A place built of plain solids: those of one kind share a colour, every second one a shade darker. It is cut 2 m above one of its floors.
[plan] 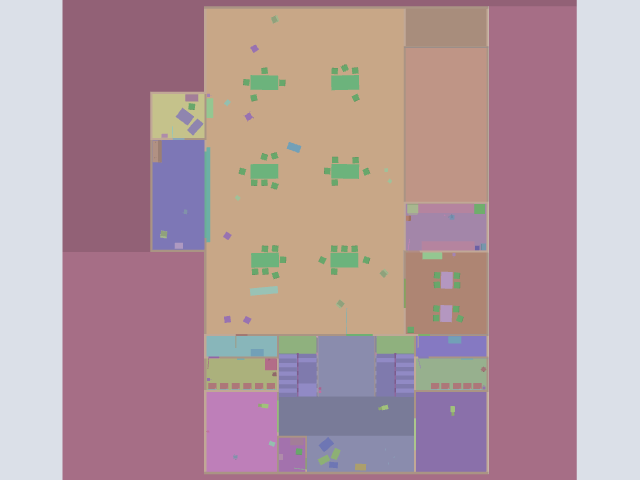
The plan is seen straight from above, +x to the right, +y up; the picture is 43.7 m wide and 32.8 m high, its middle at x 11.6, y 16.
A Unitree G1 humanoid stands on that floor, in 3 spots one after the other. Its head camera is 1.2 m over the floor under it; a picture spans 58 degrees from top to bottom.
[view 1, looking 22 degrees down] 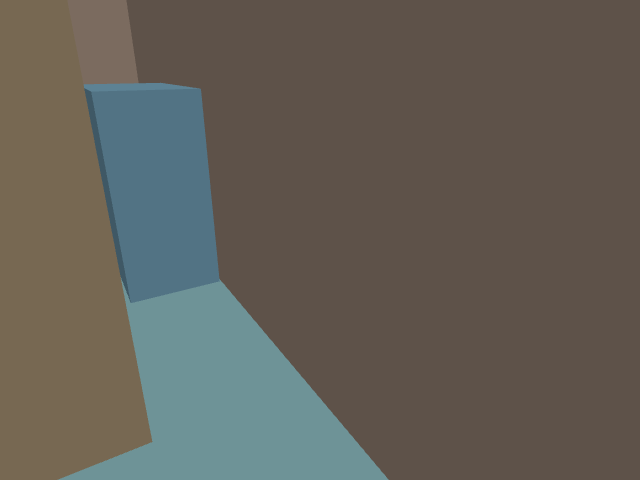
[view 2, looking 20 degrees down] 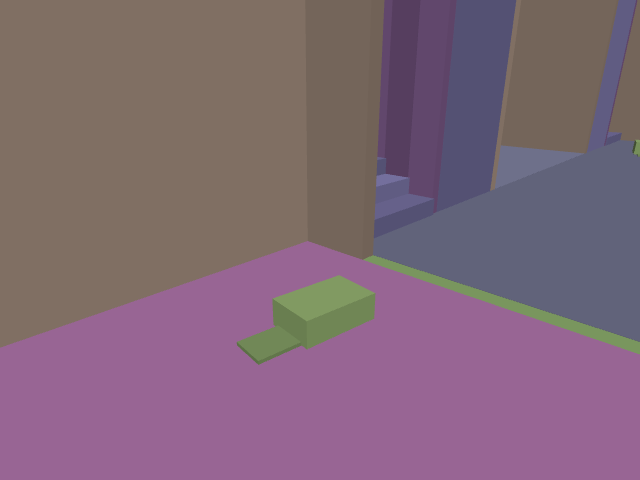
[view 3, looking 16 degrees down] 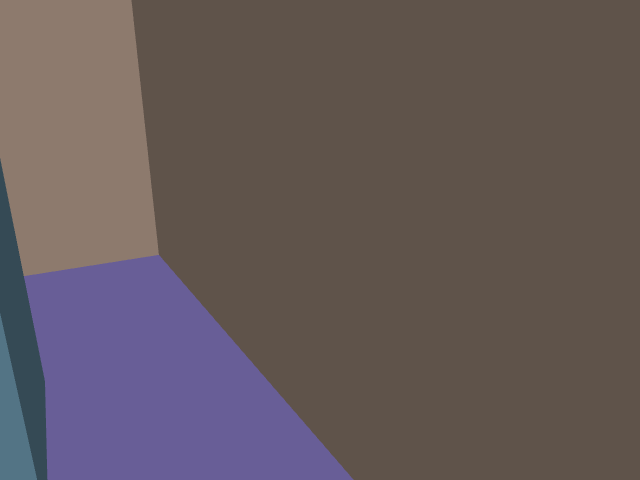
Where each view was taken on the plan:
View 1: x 4.58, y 8.72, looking -31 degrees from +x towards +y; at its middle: wall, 1.44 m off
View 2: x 6.38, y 3.27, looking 44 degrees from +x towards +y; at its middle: wall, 3.38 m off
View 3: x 19.07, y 8.78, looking -32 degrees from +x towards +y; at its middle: wall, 1.45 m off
